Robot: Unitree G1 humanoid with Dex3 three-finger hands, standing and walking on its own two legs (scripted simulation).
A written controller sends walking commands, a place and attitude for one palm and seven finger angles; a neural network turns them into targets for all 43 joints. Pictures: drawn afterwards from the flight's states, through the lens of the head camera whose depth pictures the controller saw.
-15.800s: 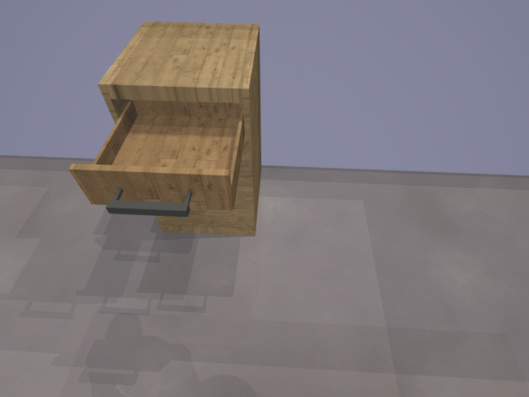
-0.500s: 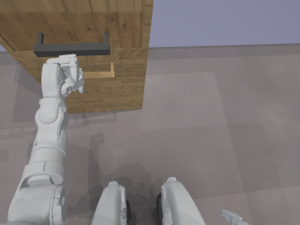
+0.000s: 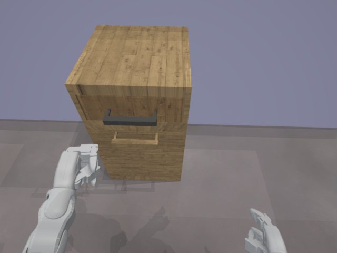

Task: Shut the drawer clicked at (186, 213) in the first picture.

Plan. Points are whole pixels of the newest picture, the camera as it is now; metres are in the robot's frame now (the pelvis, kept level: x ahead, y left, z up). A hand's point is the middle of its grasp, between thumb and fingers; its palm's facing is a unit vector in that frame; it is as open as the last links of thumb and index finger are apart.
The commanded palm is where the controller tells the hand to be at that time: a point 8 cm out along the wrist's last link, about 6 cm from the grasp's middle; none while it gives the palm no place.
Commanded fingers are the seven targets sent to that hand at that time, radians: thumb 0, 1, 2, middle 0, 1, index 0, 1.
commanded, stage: draw the hand back to the body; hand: left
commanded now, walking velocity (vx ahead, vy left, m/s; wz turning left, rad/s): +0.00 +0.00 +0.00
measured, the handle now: (131, 116) +0.59 +0.17 -0.10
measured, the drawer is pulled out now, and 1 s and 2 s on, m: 0.00 0.00 0.00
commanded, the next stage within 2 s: step back with the hand held close in 0.70 s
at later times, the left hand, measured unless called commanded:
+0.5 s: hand (22, 189) +0.19 +0.22 +0.19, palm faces +0.38 -0.84 -0.39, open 3.3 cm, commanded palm +0.13 +0.27 +0.21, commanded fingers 0.00 0.90 0.90 -1.40 -1.60 -1.40 -1.60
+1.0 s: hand (14, 184) +0.19 +0.23 +0.21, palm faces +0.39 -0.80 -0.45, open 3.2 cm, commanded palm +0.12 +0.26 +0.21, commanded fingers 0.00 0.90 0.90 -1.40 -1.60 -1.40 -1.60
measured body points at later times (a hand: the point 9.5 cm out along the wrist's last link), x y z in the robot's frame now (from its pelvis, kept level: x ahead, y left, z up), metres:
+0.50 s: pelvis +0.01 -0.02 +0.03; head -0.02 -0.04 +0.48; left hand +0.16 +0.26 +0.21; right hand +0.20 -0.23 -0.04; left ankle -0.01 +0.09 -0.70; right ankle -0.01 -0.12 -0.70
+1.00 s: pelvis -0.01 -0.02 +0.04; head +0.00 -0.04 +0.49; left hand +0.16 +0.27 +0.23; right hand +0.17 -0.25 -0.05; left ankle -0.01 +0.09 -0.70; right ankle -0.01 -0.12 -0.70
